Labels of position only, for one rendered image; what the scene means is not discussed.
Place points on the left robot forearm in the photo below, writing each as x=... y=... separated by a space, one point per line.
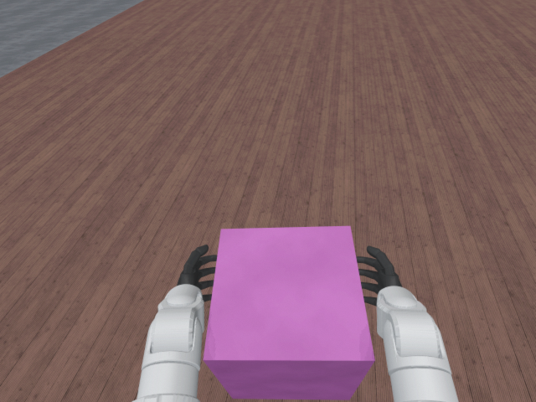
x=172 y=354

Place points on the right robot forearm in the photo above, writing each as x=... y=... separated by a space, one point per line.
x=416 y=358

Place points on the robot left hand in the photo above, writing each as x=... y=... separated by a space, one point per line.
x=191 y=273

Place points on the robot right hand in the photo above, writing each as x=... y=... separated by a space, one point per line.
x=384 y=274

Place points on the carton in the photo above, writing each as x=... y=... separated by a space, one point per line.
x=287 y=317

